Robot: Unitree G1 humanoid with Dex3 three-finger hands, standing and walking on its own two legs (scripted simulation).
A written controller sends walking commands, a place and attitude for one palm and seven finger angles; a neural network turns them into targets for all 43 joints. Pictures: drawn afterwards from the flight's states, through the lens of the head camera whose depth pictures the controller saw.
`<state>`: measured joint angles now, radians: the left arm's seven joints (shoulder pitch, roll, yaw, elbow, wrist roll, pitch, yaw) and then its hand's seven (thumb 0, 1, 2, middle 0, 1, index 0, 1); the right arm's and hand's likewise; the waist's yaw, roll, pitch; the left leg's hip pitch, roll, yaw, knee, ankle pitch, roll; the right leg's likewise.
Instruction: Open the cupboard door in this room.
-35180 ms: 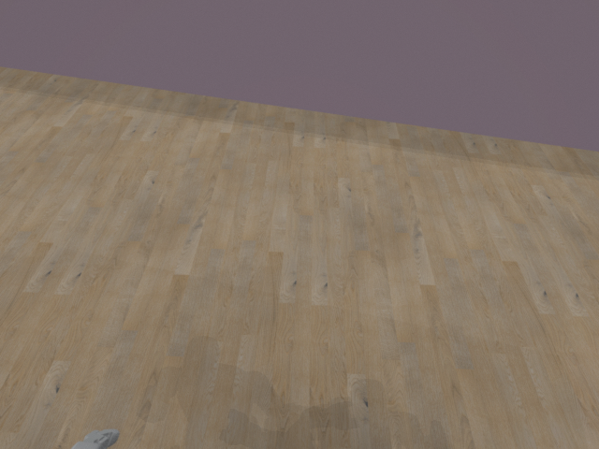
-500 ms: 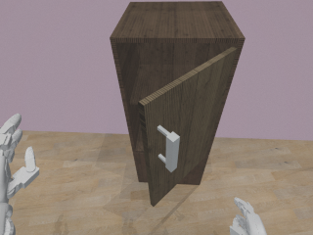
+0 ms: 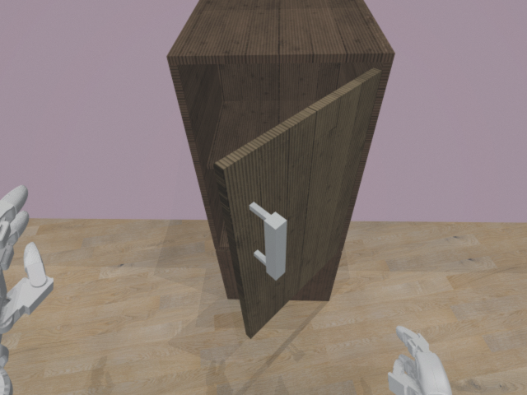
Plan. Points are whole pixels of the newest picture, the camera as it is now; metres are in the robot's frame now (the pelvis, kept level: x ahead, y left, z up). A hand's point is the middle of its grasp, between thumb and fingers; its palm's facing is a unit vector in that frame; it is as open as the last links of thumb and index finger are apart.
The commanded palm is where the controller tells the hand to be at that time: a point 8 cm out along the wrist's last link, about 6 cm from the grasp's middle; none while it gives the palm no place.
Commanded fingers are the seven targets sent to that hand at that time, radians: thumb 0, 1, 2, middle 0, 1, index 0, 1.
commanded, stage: step back with the hand held close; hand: left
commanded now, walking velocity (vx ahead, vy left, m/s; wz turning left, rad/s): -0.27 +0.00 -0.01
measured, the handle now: (266, 241) +0.35 +0.03 +0.04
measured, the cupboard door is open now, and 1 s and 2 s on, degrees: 46 46 46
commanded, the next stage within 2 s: stop stepping back and stand still in 0.98 s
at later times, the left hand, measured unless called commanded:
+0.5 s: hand out of the picture +0.13 +0.30 +0.15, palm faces +0.40 -0.76 -0.51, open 7.4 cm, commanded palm +0.06 +0.33 +0.17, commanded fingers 0.00 0.90 0.90 -0.20 -0.30 -0.20 -0.30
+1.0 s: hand out of the picture +0.06 +0.30 +0.17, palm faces +0.39 -0.83 -0.40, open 7.4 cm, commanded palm -0.01 +0.34 +0.17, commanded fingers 0.00 0.90 0.90 -0.20 -0.30 -0.20 -0.30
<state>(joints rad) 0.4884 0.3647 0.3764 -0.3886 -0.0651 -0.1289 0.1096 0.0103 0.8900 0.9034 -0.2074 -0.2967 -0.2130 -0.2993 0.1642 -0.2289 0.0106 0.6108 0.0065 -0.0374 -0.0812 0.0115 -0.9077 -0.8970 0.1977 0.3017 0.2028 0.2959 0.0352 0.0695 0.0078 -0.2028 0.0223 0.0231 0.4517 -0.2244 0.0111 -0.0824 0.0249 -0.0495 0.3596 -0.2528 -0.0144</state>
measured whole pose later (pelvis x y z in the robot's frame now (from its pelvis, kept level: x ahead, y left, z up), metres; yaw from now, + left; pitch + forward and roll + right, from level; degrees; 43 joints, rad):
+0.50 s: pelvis -0.08 +0.03 -0.02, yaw +1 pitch +0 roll -2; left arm 0.55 0.43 0.43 -0.51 -0.03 -0.19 0.15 0.01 0.89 0.90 -0.21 -0.30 -0.22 -0.30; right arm 0.20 -0.21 0.00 0.54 0.01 -0.05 -0.09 0.01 -0.91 -0.90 0.20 0.30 0.20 0.30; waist -0.01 0.02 0.06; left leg -0.41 -0.01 0.04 0.57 -0.16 0.06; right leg -0.32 0.01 0.00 0.56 -0.24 0.02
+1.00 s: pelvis -0.16 +0.04 +0.00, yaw -2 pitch +4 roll -5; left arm 0.54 0.43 0.42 -0.59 -0.07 -0.20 0.17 0.01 0.89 0.90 -0.21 -0.30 -0.21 -0.30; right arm 0.15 -0.15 0.01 0.63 -0.03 -0.14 -0.05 0.01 -0.91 -0.90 0.20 0.30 0.20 0.30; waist 0.01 0.00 -0.01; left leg -0.44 0.05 0.04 0.35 0.01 0.06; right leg -0.23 0.07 -0.01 0.73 -0.52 0.01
